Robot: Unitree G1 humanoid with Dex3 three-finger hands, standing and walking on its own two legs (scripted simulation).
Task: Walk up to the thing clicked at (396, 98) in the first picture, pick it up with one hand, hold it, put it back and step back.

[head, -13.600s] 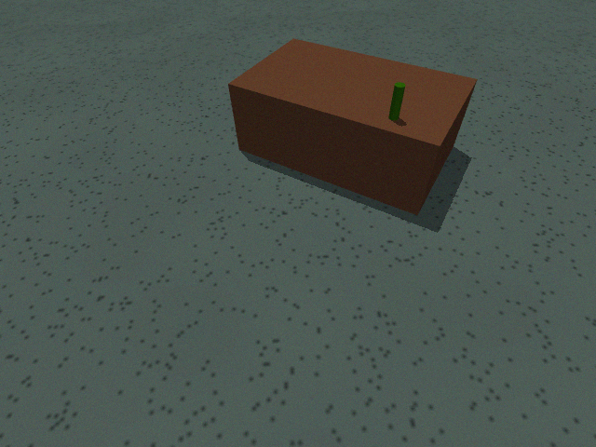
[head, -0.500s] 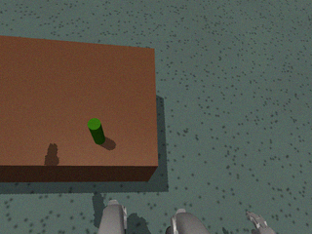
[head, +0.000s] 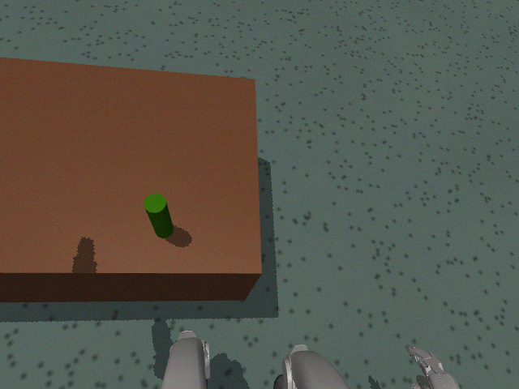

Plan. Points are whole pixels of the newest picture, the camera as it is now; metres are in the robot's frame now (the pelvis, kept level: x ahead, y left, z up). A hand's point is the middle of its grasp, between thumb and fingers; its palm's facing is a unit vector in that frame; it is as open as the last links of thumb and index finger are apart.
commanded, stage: go down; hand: left
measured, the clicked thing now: (160, 217) +0.46 +0.18 -0.22
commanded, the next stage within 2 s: approach in 0.62 s
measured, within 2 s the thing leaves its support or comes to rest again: neither
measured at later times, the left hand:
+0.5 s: hand out of the picture +0.39 +0.38 +0.07, palm faces +0.12 -0.99 +0.01, open 17.0 cm
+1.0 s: hand (1, 200) +0.39 +0.36 +0.00, palm faces +0.07 -1.00 +0.06, open 17.5 cm
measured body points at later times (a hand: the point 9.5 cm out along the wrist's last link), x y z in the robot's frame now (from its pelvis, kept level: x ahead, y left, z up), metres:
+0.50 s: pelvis +0.00 +0.00 +0.00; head +0.14 +0.06 +0.42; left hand +0.38 +0.44 +0.07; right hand +0.09 -0.28 -0.09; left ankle +0.05 +0.11 -0.65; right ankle -0.02 -0.16 -0.65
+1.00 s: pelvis -0.01 +0.00 -0.03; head +0.15 +0.06 +0.39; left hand +0.38 +0.41 +0.00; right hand +0.10 -0.28 -0.12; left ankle +0.05 +0.11 -0.65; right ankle -0.02 -0.16 -0.65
